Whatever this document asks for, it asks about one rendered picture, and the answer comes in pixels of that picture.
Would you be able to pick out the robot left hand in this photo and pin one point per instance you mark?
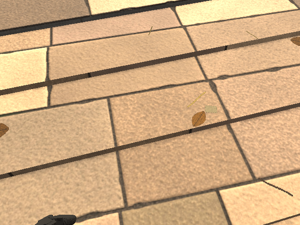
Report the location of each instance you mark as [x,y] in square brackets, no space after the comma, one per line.
[57,220]

